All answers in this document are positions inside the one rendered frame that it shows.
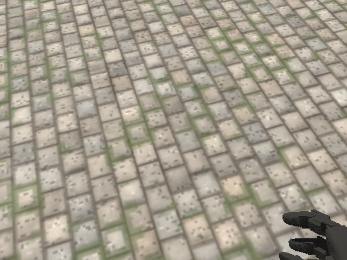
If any robot right hand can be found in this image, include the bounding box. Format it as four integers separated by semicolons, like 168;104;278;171
279;209;347;260

